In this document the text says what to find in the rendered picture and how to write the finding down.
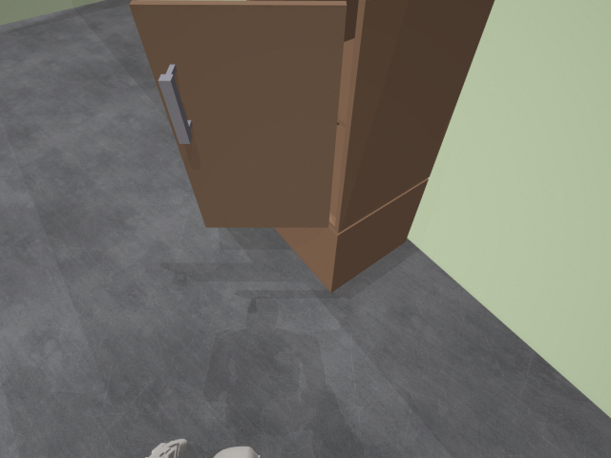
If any left robot hand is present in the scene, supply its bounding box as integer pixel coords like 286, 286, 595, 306
145, 439, 187, 458

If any handle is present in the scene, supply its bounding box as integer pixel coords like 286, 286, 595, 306
158, 64, 193, 144

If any cupboard door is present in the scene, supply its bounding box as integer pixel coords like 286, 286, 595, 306
129, 0, 347, 228

